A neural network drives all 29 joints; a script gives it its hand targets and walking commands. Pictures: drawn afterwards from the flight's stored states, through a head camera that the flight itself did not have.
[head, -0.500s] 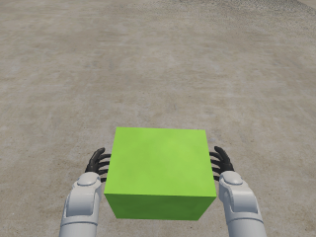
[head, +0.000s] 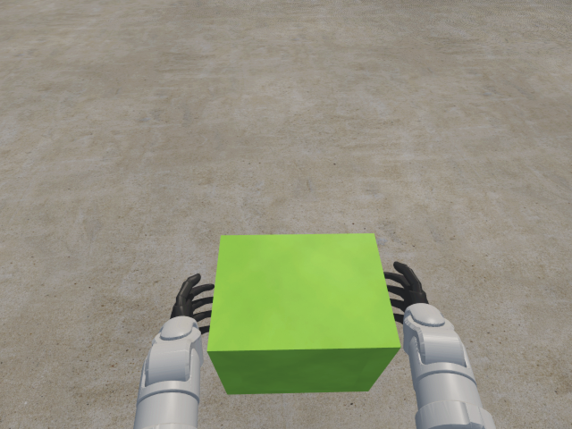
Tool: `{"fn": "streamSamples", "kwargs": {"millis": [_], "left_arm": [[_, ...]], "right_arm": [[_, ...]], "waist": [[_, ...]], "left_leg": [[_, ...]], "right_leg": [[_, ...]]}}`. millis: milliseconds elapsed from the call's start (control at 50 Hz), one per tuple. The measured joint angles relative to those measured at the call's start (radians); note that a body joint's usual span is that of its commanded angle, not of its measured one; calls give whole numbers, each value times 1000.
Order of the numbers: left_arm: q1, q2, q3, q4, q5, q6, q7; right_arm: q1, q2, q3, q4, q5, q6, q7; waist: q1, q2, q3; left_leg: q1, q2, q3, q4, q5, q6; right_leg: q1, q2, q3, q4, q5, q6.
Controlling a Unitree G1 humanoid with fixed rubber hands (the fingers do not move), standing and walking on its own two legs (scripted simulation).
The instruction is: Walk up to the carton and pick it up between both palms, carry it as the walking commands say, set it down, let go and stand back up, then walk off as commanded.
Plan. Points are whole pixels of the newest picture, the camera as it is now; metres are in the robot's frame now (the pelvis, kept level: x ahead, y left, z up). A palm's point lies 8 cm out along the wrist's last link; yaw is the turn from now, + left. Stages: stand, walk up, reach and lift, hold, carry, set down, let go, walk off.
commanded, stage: set down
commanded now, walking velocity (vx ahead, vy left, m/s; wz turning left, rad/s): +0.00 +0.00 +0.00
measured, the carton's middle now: (297, 317) +0.33 +0.04 -0.08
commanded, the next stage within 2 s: none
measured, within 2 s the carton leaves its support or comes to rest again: neither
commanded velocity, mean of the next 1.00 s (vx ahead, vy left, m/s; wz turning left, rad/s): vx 0.00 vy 0.00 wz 0.00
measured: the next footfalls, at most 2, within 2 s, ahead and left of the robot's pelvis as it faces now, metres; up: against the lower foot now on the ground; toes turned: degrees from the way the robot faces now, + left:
none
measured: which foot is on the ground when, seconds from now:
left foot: down 0.00-1.00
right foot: down 0.00-1.00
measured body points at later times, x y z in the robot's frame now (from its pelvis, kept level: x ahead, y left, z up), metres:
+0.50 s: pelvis -0.01 -0.02 -0.04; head +0.11 -0.01 +0.40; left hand +0.29 +0.22 -0.10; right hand +0.36 -0.12 -0.09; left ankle +0.05 +0.10 -0.74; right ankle +0.00 -0.12 -0.74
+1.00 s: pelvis -0.05 +0.00 -0.12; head +0.13 +0.03 +0.29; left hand +0.32 +0.22 -0.19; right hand +0.39 -0.11 -0.18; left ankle +0.05 +0.10 -0.74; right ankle +0.00 -0.12 -0.74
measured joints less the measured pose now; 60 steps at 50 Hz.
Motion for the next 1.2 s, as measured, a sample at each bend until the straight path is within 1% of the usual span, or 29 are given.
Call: {"fn": "streamSamples", "kwargs": {"millis": [180, 300, 400, 540, 580, 660, 720, 860, 920, 1000, 1100, 1200], "left_arm": [[4, 35, 25, 15, -15, -111, -33], [-39, 66, 43, 76, -15, -164, -54], [-87, 86, 54, 123, -26, -211, -59], [-150, 97, 62, 165, -44, -266, -52], [-161, 96, 56, 159, -57, -273, -44], [-185, 99, 52, 162, -74, -279, -30], [-210, 96, 54, 158, -84, -277, -20], [-284, 97, 58, 154, -91, -227, 10], [-314, 97, 71, 163, -87, -213, 15], [-335, 100, 73, 167, -89, -200, 23], [-370, 110, 71, 167, -98, -196, 32], [-377, 117, 66, 169, -111, -219, 33]], "right_arm": [[-4, 41, 17, -24, 22, -74, -38], [-17, 62, 6, -8, 31, -122, -67], [-46, 67, -12, 13, 35, -172, -80], [-90, 49, -23, 36, 63, -227, -89], [-100, 38, -18, 33, 79, -236, -89], [-132, 25, -24, 44, 80, -247, -86], [-162, 8, -22, 45, 94, -239, -83], [-268, -24, -59, 88, 95, -203, -66], [-311, -28, -86, 113, 80, -193, -58], [-344, -39, -96, 134, 83, -184, -55], [-384, -56, -90, 150, 97, -187, -59], [-384, -66, -60, 127, 122, -190, -71]], "waist": [[15, -10, -14], [25, -19, -35], [17, -20, -54], [9, -29, -83], [9, -33, -90], [-6, -35, -119], [-3, -42, -128], [-7, -46, -152], [-12, -46, -158], [-15, -47, -178], [-15, -51, -188], [-11, -46, -223]], "left_leg": [[-187, 28, -28, 110, -34, -23], [-297, 37, -40, 172, -53, -32], [-415, 37, -51, 248, -75, -37], [-603, 36, -45, 350, -94, -30], [-655, 35, -41, 379, -99, -26], [-764, 29, -40, 438, -105, -20], [-834, 33, -32, 492, -117, -15], [-980, 27, -24, 635, -156, -4], [-1029, 25, -24, 683, -170, -2], [-1097, 24, -26, 737, -186, -2], [-1177, 29, -27, 789, -199, -5], [-1268, 34, -33, 831, -208, -10]], "right_leg": [[-175, 32, -28, 94, -30, -21], [-282, 42, -41, 154, -50, -28], [-394, 44, -54, 227, -75, -29], [-585, 44, -52, 334, -97, -20], [-639, 43, -49, 367, -103, -16], [-747, 39, -50, 428, -114, -8], [-819, 42, -44, 483, -124, -2], [-965, 38, -41, 632, -170, 7], [-1011, 37, -44, 680, -186, 10], [-1077, 39, -45, 736, -206, 10], [-1158, 45, -48, 791, -221, 8], [-1248, 51, -55, 832, -230, 4]]}}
